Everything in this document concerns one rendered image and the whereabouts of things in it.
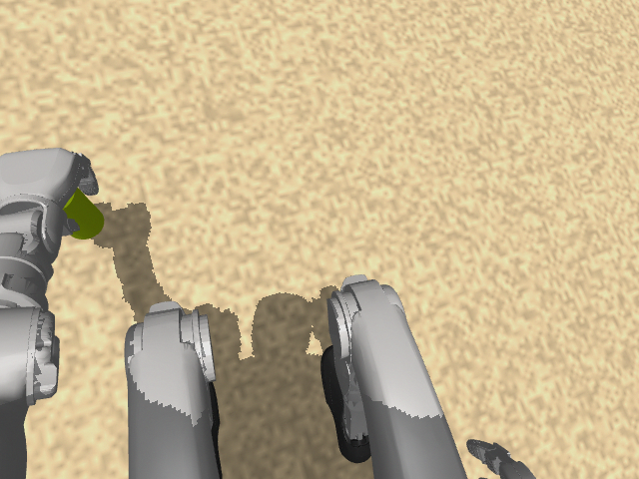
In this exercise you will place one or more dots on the left robot arm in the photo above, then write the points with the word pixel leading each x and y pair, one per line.
pixel 30 238

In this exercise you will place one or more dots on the can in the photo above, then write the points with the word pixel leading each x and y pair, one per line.
pixel 85 214

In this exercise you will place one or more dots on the right robot hand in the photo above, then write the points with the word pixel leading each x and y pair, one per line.
pixel 498 460

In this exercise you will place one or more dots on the right robot foot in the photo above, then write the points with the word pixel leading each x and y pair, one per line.
pixel 352 450

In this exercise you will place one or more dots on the left robot hand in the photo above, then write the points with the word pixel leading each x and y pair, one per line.
pixel 53 174

